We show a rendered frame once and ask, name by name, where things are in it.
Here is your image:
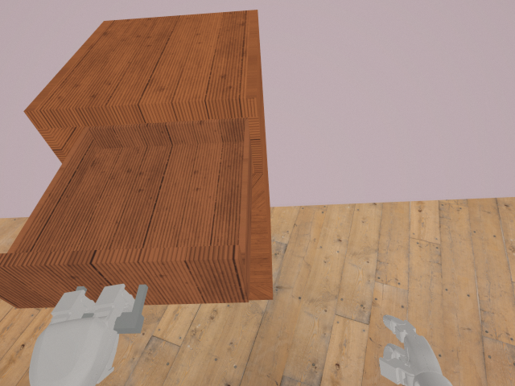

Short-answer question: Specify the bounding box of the cabinet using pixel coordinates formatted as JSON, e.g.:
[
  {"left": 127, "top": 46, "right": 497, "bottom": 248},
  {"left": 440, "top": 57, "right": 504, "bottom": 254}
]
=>
[{"left": 23, "top": 10, "right": 273, "bottom": 300}]

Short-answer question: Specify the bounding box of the robot right hand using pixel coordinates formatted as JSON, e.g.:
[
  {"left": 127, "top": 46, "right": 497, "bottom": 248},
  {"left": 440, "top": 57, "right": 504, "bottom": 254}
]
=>
[{"left": 379, "top": 314, "right": 443, "bottom": 386}]

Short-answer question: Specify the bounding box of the robot left hand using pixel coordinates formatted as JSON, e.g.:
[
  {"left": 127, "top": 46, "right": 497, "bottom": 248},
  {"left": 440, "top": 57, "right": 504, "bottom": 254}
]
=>
[{"left": 29, "top": 284, "right": 135, "bottom": 386}]

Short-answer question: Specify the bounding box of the drawer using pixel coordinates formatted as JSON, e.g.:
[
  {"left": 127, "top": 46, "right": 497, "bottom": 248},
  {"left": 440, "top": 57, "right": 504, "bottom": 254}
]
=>
[{"left": 0, "top": 118, "right": 253, "bottom": 309}]

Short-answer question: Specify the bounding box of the handle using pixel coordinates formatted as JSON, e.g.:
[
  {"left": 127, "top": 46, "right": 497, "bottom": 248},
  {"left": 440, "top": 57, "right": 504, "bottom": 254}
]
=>
[{"left": 76, "top": 285, "right": 148, "bottom": 334}]

